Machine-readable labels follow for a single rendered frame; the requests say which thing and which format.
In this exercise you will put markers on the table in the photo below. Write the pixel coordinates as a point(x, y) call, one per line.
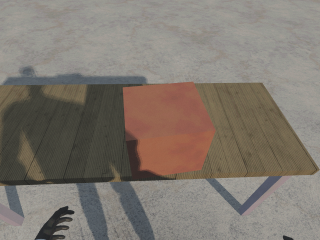
point(75, 133)

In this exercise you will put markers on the robot left hand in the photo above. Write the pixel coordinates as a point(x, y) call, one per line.
point(50, 227)

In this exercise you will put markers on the carton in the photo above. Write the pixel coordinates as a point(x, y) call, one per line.
point(167, 129)

